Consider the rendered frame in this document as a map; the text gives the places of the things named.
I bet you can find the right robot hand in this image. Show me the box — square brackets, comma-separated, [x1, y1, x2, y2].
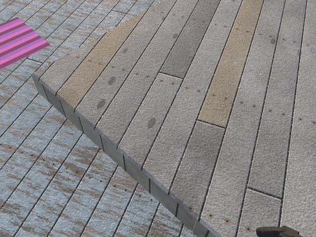
[256, 225, 303, 237]

